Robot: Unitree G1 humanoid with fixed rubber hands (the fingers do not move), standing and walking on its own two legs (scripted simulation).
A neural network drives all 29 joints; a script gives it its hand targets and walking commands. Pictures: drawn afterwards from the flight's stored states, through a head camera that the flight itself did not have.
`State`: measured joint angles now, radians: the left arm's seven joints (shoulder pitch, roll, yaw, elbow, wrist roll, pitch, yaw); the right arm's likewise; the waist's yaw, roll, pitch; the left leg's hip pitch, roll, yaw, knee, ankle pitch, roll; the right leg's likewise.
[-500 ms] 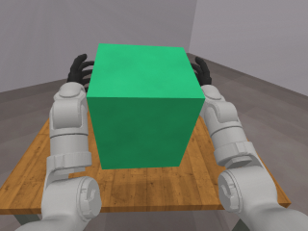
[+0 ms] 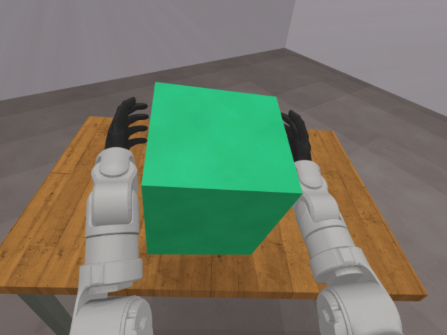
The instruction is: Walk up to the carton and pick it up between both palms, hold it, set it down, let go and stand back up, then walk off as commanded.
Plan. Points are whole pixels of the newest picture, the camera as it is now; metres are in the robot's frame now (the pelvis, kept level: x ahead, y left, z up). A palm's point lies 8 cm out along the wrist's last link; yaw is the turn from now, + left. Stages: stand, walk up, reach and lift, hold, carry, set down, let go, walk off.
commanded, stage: set down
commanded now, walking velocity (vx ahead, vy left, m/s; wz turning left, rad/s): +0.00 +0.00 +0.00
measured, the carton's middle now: (209, 178) +0.37 +0.00 +0.13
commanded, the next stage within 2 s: none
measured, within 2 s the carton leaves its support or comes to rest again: rests again in 1.96 s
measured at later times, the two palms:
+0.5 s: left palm (116, 160) +0.36 +0.15 +0.18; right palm (289, 158) +0.37 -0.15 +0.17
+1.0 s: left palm (130, 174) +0.37 +0.14 +0.14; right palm (289, 164) +0.39 -0.17 +0.14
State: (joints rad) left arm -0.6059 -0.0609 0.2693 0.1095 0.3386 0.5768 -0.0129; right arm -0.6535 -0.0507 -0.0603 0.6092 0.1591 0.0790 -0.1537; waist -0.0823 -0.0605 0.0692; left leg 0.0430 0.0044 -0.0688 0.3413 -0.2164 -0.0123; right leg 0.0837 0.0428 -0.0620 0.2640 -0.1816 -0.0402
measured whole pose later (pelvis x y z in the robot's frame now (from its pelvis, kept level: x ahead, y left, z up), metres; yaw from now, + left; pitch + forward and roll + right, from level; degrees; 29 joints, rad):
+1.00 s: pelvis +0.00 -0.01 +0.00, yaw -2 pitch -3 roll +0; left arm -0.59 -0.13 0.34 0.32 0.34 0.45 0.07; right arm -0.74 -0.06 -0.17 0.88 0.01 -0.03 -0.03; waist 0.00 -0.04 0.01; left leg -0.07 0.02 -0.02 0.28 -0.17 -0.03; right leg -0.07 0.05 -0.06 0.29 -0.17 -0.06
